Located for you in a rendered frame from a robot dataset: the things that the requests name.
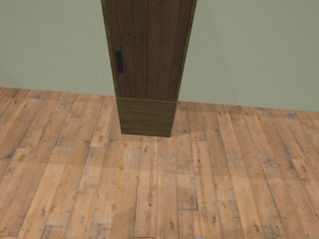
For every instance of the cupboard door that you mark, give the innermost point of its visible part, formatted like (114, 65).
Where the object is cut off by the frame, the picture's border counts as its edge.
(152, 34)

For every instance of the handle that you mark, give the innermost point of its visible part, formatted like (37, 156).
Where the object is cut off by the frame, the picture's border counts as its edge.
(119, 59)

